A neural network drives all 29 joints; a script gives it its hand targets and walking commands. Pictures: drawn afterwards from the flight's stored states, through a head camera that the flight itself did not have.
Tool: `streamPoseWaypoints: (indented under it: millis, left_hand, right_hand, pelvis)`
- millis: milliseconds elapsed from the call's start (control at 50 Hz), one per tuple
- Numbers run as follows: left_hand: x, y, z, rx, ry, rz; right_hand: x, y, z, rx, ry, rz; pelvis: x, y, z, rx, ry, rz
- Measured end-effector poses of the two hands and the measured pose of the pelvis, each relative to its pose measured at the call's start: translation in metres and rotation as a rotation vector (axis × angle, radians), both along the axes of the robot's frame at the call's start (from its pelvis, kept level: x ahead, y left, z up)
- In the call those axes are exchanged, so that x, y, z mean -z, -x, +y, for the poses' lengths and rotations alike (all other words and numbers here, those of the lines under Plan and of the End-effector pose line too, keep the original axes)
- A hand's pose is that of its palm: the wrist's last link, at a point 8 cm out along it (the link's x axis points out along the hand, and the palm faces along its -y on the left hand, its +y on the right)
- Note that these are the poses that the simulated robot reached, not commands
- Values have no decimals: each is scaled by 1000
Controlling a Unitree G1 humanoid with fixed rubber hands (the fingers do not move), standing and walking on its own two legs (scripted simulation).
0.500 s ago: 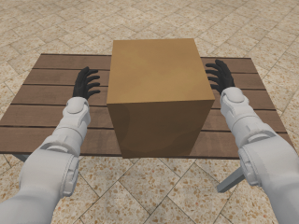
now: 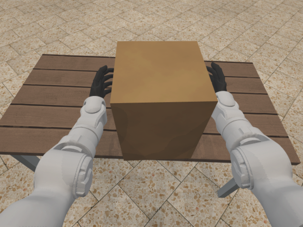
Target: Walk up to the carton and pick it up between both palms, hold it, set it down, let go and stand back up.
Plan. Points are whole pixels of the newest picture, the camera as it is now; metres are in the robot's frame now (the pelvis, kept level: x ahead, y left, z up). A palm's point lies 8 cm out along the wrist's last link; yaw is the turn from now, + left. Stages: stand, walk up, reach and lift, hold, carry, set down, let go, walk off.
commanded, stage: reach and lift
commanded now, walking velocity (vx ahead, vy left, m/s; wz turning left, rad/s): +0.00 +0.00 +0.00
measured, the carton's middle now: (157, 105) +0.46 -0.02 +0.03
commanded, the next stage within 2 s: none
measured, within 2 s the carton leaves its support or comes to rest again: leaves its support in 1.84 s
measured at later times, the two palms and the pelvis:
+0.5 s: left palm (95, 97) +0.44 +0.15 +0.10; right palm (213, 93) +0.44 -0.17 +0.11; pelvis +0.00 +0.00 +0.00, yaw +0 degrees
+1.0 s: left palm (92, 100) +0.43 +0.16 +0.10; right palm (211, 98) +0.43 -0.16 +0.10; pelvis +0.00 +0.00 +0.01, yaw +0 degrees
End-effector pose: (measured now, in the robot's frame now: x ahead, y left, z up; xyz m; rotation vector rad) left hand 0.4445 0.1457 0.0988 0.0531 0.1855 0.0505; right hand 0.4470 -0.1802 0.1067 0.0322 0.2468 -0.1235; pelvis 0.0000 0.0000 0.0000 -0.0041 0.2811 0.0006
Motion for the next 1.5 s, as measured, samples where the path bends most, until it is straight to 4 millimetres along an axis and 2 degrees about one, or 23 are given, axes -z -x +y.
streamPoseWaypoints:
  millis: [400, 580, 800, 1500]
  left_hand:
    - [2, 2, 2, -43, 30, -21]
    - [2, 8, 8, -65, 44, -23]
    - [1, 15, 11, -59, 19, -19]
    - [1, 21, 13, -64, 18, -17]
  right_hand:
    - [1, 1, 7, -3, -2, -4]
    - [4, 11, 16, 11, -12, -59]
    - [6, 18, 18, 9, 4, -63]
    - [4, 22, 21, -2, 50, -75]
  pelvis:
    - [-1, 0, 1, 1, 2, -4]
    - [-5, -1, 3, -1, 4, -74]
    - [-6, -1, 2, -2, 3, -112]
    - [-7, -3, 0, -4, 2, -130]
